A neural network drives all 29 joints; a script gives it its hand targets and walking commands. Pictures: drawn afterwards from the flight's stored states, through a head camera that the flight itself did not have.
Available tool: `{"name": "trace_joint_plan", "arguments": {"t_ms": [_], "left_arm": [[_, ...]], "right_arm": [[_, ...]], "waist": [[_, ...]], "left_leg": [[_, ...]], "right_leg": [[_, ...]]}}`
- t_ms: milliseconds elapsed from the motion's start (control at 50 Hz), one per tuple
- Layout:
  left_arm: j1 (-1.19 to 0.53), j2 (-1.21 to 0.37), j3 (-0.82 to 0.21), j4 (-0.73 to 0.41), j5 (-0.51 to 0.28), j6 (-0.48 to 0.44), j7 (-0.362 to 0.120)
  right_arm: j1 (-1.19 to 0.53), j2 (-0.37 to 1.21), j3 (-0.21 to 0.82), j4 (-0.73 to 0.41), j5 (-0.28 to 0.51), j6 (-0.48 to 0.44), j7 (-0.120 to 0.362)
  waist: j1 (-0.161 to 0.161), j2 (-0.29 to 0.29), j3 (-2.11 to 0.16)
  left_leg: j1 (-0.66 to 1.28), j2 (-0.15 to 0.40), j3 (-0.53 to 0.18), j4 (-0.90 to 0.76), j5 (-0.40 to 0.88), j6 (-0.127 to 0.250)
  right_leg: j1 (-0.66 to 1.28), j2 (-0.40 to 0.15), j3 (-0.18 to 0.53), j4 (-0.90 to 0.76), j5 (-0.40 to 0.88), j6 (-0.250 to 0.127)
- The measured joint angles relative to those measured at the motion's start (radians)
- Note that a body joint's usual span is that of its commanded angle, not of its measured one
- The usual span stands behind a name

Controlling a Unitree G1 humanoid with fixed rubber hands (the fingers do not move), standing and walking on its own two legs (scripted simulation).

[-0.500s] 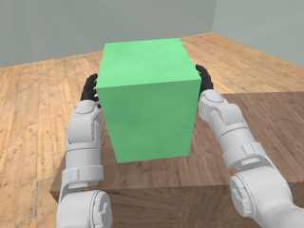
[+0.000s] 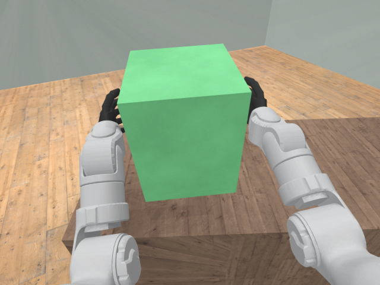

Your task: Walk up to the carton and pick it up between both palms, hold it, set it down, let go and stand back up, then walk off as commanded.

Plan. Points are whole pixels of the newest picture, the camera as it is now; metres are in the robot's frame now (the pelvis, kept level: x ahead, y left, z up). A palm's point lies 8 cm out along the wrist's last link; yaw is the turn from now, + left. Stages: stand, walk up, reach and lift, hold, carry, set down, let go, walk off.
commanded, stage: hold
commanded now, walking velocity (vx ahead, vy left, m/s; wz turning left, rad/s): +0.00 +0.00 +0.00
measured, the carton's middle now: (184, 123) +0.40 +0.00 +0.20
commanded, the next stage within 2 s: set down in 1.72 s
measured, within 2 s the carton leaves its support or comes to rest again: neither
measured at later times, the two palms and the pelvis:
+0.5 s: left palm (109, 126) +0.37 +0.15 +0.22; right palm (254, 111) +0.37 -0.14 +0.23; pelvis +0.00 +0.00 +0.00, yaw +0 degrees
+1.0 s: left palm (110, 129) +0.36 +0.15 +0.22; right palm (256, 114) +0.36 -0.14 +0.23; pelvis +0.00 +0.00 +0.00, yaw +0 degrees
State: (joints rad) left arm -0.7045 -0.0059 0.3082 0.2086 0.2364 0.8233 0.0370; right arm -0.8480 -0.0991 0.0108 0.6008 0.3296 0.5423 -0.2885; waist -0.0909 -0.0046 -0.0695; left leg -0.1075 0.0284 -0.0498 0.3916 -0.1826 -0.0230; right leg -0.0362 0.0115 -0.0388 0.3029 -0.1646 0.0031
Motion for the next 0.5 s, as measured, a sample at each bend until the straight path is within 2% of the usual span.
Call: {"name": "trace_joint_plan", "arguments": {"t_ms": [160, 500], "left_arm": [[-0.025, 0.003, 0.013, 0.037, 0.003, 0.0, -0.009], [-0.007, 0.012, -0.014, 0.025, -0.013, 0.002, 0.003]], "right_arm": [[-0.028, -0.004, -0.003, 0.034, 0.001, 0.009, -0.002], [-0.018, -0.004, -0.008, 0.027, 0.018, 0.006, -0.005]], "waist": [[0.01, -0.002, -0.005], [0.0, -0.002, -0.024]], "left_leg": [[-0.003, -0.002, 0.001, -0.004, 0.004, 0.001], [-0.024, -0.003, -0.009, 0.013, -0.008, 0.0]], "right_leg": [[-0.007, 0.0, 0.005, 0.003, 0.002, 0.0], [-0.018, 0.003, 0.004, 0.003, -0.004, 0.0]]}}
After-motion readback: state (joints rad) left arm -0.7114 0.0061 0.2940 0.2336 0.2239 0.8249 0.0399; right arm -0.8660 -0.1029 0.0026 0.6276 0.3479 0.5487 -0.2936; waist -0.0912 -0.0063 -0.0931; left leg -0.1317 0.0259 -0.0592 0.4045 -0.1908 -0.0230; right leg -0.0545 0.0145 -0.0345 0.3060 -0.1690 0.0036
